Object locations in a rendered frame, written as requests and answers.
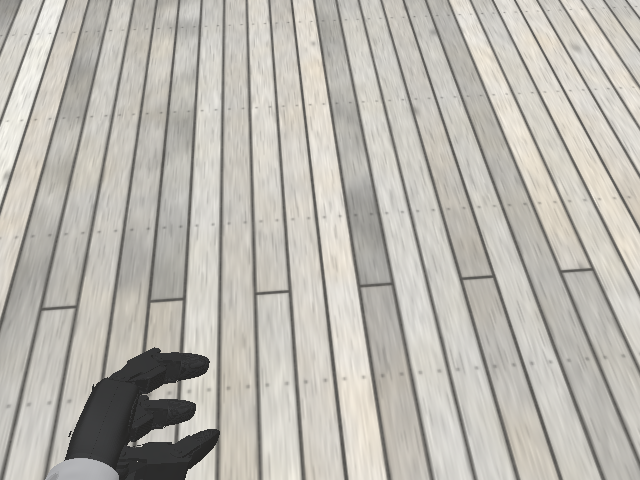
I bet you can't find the left robot hand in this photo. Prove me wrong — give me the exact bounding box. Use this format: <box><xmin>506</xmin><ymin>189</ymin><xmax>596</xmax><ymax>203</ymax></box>
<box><xmin>64</xmin><ymin>347</ymin><xmax>220</xmax><ymax>480</ymax></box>

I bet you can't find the left robot forearm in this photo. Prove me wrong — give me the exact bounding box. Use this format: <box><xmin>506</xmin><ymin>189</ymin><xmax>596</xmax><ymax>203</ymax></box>
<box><xmin>45</xmin><ymin>458</ymin><xmax>119</xmax><ymax>480</ymax></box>

